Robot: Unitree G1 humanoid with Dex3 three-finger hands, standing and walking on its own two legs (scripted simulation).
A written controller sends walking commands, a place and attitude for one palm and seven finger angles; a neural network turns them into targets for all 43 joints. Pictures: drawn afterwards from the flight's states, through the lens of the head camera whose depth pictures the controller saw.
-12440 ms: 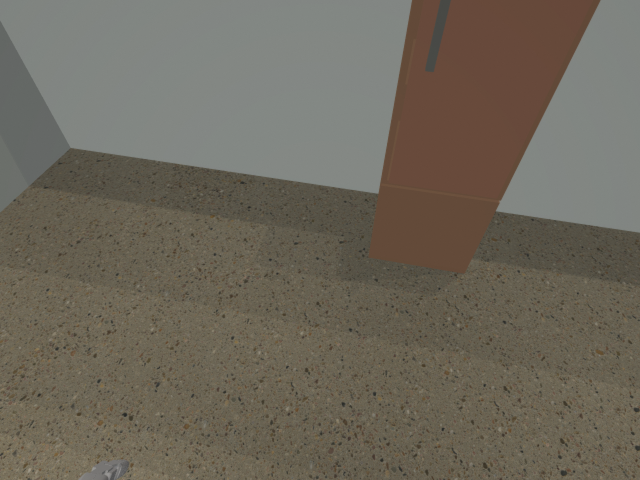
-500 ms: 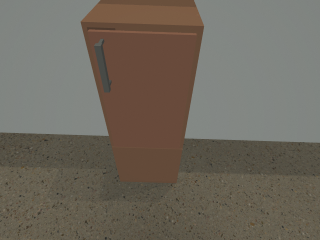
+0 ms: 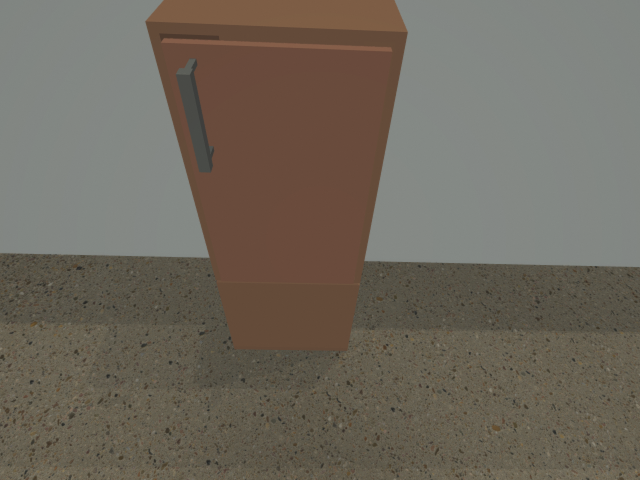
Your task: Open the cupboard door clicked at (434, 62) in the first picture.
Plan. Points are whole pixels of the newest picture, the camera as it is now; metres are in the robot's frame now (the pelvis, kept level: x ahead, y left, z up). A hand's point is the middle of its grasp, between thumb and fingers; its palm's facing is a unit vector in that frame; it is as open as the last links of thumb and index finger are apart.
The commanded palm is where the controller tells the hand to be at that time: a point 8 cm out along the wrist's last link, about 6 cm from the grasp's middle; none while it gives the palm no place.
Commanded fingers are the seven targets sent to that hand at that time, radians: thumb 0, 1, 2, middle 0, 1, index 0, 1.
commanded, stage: look again from close up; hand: left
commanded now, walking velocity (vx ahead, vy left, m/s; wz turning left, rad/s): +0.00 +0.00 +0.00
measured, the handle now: (199, 118) +0.61 +0.24 +0.14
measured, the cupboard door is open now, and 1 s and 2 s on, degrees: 0 0 0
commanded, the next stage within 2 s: shuffle to correct the standing spot in 0.20 s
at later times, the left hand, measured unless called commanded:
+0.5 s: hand out of the picture -0.01 +0.16 -0.18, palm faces +0.04 -0.99 -0.16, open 7.4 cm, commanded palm none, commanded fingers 0.00 0.90 0.90 -0.20 -0.30 -0.20 -0.30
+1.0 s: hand out of the picture +0.12 +0.19 -0.18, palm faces +0.06 -0.97 -0.24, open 7.3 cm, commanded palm none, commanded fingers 0.00 0.90 0.90 -0.20 -0.30 -0.20 -0.30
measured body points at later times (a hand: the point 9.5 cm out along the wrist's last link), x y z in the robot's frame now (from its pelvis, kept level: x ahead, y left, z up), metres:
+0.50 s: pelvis +0.02 +0.00 +0.00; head +0.01 +0.00 +0.45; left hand -0.01 +0.21 -0.16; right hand -0.01 -0.22 -0.16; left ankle +0.00 +0.09 -0.74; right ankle +0.04 -0.14 -0.74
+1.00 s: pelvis +0.09 +0.00 -0.01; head +0.13 +0.00 +0.44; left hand +0.12 +0.24 -0.16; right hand +0.07 -0.21 -0.17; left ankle +0.02 +0.10 -0.72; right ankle +0.09 -0.12 -0.74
